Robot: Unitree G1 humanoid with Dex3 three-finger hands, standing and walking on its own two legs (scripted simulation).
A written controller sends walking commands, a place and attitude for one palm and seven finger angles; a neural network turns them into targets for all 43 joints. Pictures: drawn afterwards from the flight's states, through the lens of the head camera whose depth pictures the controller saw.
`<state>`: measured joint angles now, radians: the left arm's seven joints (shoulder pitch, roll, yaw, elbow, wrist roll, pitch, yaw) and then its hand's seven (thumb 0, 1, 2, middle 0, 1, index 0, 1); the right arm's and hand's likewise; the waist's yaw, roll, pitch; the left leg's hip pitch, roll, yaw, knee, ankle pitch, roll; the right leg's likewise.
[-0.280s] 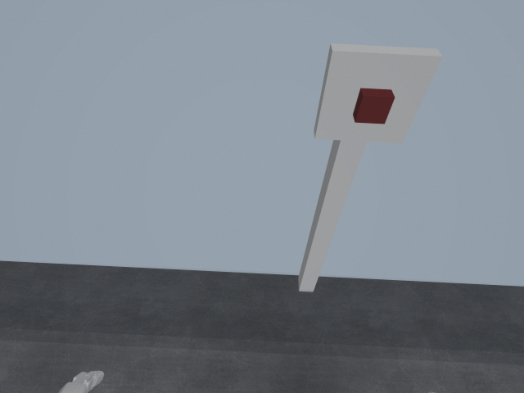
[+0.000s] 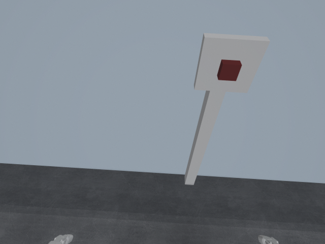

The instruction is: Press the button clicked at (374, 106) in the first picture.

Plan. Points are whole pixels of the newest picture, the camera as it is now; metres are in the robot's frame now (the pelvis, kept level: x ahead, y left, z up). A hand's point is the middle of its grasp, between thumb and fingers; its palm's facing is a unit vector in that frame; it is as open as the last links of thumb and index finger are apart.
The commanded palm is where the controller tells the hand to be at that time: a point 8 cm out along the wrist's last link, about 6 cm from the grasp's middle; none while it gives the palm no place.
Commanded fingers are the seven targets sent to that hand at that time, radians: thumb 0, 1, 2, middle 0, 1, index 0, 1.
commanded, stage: stand and wait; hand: left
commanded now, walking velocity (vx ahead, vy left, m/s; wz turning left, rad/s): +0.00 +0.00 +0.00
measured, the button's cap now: (228, 69) +0.60 -0.17 +0.14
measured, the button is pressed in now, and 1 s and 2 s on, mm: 0 0 0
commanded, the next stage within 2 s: look at it before walking up in 0.60 s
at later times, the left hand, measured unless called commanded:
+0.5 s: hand out of the picture +0.04 +0.23 -0.15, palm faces -0.02 -0.94 -0.34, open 7.4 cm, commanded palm none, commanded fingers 0.00 0.90 0.90 -0.20 -0.30 -0.20 -0.30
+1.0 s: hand out of the picture +0.05 +0.21 -0.15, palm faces -0.02 -0.94 -0.33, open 7.4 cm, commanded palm none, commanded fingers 0.00 0.90 0.90 -0.20 -0.30 -0.20 -0.30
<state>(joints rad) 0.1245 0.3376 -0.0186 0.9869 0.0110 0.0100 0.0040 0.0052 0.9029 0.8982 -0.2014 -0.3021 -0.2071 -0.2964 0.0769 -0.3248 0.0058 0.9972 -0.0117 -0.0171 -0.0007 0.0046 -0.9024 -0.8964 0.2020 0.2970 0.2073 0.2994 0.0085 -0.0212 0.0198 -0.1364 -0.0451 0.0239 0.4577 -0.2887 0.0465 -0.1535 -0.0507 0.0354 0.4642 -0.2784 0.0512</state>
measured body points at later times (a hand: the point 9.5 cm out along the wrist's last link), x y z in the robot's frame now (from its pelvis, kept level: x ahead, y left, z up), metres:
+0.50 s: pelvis -0.02 -0.02 +0.01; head -0.02 -0.03 +0.46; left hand +0.04 +0.28 -0.13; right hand +0.05 -0.32 -0.13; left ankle -0.03 +0.09 -0.74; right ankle -0.02 -0.15 -0.74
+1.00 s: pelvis -0.02 -0.03 +0.01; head -0.03 -0.03 +0.46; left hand +0.05 +0.26 -0.12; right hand +0.05 -0.33 -0.13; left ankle -0.03 +0.09 -0.74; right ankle -0.02 -0.15 -0.74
